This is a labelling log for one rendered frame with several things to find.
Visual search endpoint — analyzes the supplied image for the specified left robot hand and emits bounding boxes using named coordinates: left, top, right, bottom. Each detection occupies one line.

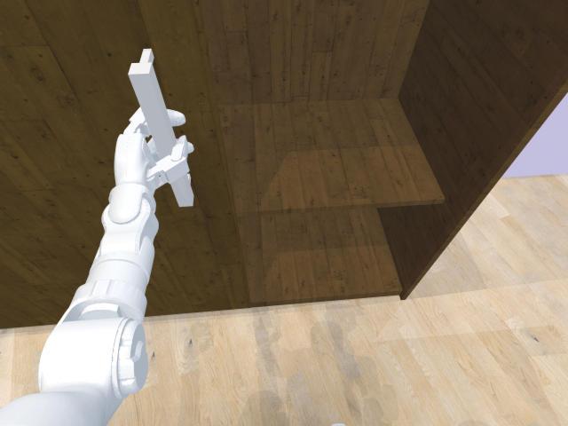
left=114, top=107, right=194, bottom=196

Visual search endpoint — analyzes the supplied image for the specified robot left forearm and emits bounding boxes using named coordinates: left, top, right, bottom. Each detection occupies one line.
left=38, top=184, right=159, bottom=392

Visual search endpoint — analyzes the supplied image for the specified robot left upper arm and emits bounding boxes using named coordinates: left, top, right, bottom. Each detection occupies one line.
left=0, top=317, right=148, bottom=426

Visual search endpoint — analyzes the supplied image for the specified wardrobe door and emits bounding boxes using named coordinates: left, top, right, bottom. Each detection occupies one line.
left=0, top=0, right=251, bottom=329

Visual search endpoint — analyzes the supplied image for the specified handle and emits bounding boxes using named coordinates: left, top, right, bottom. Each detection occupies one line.
left=128, top=49, right=193, bottom=207

